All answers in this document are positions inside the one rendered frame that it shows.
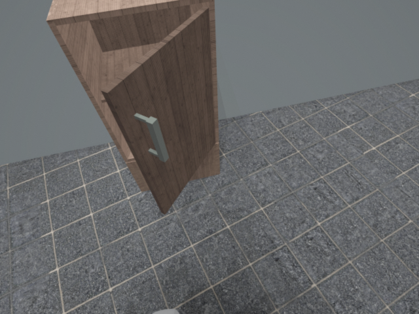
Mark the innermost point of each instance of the cupboard door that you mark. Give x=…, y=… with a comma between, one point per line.
x=173, y=83

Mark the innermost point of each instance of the handle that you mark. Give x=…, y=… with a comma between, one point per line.
x=156, y=135

